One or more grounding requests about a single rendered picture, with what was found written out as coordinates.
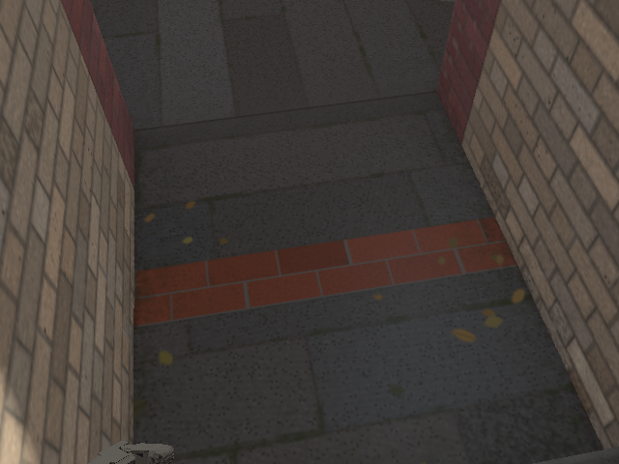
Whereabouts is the robot left hand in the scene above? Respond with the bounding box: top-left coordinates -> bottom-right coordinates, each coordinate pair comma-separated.
88,441 -> 175,464

